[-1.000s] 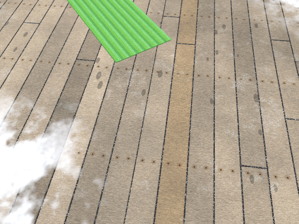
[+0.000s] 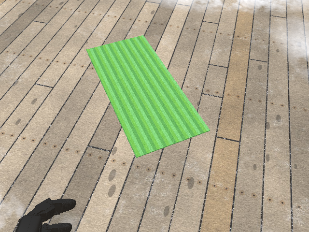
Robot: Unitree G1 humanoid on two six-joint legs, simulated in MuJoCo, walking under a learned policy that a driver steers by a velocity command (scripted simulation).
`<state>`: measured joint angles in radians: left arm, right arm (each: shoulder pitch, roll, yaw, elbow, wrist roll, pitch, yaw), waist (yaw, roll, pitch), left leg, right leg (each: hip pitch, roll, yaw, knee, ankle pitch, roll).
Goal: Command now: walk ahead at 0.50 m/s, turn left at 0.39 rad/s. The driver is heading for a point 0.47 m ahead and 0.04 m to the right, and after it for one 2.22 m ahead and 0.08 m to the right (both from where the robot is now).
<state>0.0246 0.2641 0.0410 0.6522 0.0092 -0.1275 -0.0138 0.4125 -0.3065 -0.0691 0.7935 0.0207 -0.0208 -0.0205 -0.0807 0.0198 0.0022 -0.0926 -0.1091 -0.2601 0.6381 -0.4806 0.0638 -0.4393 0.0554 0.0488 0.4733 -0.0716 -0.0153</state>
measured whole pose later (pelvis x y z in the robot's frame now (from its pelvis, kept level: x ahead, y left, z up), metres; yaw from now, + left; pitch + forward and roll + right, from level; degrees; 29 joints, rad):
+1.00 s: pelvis +0.52 +0.01 -0.01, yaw -14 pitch +1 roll +1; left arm 0.07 0.27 0.06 0.66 -0.02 -0.02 -0.05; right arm 0.33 -0.30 -0.08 0.88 0.01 -0.04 -0.02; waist -0.05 -0.01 0.05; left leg 0.06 0.09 0.28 0.53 -0.45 -0.04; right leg -0.51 0.00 -0.06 0.61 -0.14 -0.11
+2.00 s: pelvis +1.09 -0.06 +0.00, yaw +10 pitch +2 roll +1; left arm 0.07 0.28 0.04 0.70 0.00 -0.12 -0.02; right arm 0.36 -0.29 -0.07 0.76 0.01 -0.04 -0.01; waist -0.07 -0.03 0.00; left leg -0.07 -0.10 -0.19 0.47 -0.42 0.05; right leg -0.47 0.00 0.04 0.47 -0.02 0.00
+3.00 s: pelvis +1.61 -0.08 -0.01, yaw -17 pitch +2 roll +1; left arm 0.03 0.26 0.04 0.59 -0.01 -0.04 -0.04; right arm 0.38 -0.30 -0.07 0.90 0.02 -0.05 0.00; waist -0.08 -0.01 0.05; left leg 0.03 0.08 0.18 0.55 -0.45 -0.04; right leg -0.51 -0.01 -0.03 0.59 -0.11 -0.07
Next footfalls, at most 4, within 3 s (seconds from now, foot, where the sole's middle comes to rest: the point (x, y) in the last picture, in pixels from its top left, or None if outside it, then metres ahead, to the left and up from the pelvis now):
0.46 left None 0.39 0.16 -0.76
0.98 right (175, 192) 0.65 -0.11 -0.76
1.54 left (137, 133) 1.00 0.04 -0.76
2.00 right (167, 92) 1.28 -0.15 -0.76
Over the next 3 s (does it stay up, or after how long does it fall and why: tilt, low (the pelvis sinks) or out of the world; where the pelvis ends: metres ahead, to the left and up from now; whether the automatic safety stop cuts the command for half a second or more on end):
stays up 1.61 -0.08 -0.01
